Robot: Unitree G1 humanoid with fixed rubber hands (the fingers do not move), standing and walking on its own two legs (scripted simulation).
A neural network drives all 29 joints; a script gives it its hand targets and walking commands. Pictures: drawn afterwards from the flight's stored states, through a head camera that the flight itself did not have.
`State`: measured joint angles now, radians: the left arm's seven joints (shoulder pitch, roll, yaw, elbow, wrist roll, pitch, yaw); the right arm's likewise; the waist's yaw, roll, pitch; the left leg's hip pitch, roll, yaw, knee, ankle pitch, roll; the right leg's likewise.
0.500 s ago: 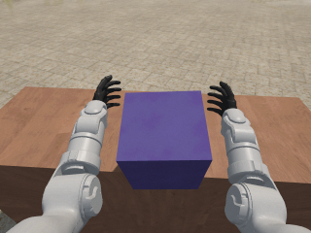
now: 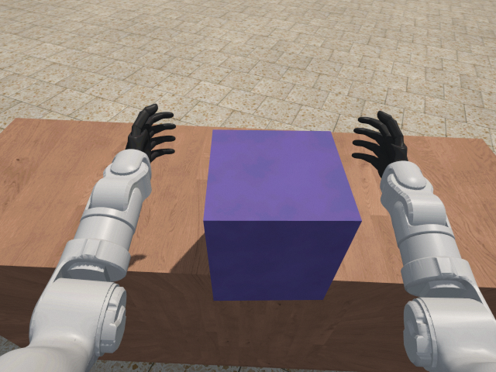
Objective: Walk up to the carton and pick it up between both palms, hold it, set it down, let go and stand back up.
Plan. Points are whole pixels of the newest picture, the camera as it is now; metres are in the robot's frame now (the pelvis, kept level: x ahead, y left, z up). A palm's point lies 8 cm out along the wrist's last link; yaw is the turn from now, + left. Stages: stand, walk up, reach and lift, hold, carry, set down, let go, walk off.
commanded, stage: set down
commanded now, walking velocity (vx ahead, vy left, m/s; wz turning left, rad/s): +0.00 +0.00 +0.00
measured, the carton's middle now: (270, 218) +0.38 -0.06 +0.03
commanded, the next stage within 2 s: none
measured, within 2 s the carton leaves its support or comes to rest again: neither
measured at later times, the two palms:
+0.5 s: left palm (142, 122) +0.43 +0.14 +0.21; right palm (415, 132) +0.39 -0.27 +0.21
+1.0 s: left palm (131, 149) +0.40 +0.16 +0.19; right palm (388, 153) +0.38 -0.23 +0.18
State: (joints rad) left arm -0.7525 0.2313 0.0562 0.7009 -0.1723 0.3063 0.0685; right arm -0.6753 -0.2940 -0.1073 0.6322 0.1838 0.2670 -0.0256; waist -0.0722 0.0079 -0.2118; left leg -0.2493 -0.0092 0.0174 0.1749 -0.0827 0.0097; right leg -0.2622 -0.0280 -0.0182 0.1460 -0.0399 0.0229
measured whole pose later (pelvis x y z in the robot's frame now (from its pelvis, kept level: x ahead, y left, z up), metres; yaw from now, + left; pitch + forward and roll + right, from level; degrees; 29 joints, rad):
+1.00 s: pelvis -0.02 -0.01 +0.00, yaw +0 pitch +4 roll +0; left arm -0.82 0.30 0.05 0.71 -0.22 0.43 0.00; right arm -0.79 -0.28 -0.09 0.64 0.21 0.45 -0.08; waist -0.05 0.00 -0.13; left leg -0.17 0.01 0.01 0.19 -0.08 -0.01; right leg -0.19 -0.01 -0.02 0.18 -0.05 0.00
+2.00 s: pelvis -0.03 -0.01 +0.00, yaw +0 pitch -2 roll +0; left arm -0.41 0.23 0.05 0.32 -0.23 0.53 0.04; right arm -0.41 -0.24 -0.10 0.29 0.17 0.55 -0.07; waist -0.03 0.01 -0.02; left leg -0.09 0.01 0.01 0.23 -0.10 0.00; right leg -0.10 -0.01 -0.03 0.21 -0.06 0.00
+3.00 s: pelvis +0.00 -0.01 -0.01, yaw -1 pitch +1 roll +0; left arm 0.30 0.23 -0.05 0.49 -0.04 -0.11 -0.03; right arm 0.30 -0.17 -0.03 0.46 0.04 -0.08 -0.04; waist -0.01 0.01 -0.01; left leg -0.18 0.01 0.03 0.38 -0.22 0.01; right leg -0.20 -0.01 -0.01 0.34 -0.17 0.01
